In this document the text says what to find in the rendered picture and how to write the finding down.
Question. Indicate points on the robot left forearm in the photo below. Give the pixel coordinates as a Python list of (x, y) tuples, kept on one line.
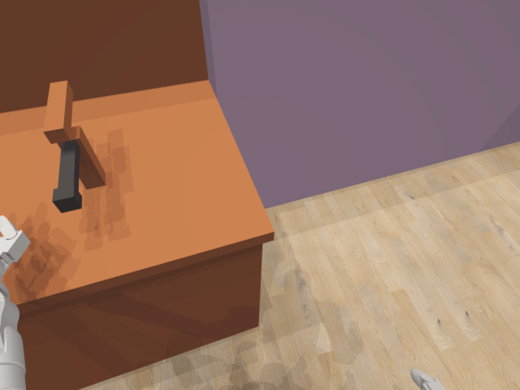
[(12, 363)]

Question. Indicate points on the counter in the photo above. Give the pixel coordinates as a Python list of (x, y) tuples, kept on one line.
[(165, 255)]

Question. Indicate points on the right robot hand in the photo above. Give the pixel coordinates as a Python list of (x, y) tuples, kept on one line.
[(424, 381)]

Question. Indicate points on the tap lever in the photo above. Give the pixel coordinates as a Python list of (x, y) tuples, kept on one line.
[(67, 197)]

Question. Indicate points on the left robot hand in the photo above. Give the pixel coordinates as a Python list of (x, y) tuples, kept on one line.
[(13, 243)]

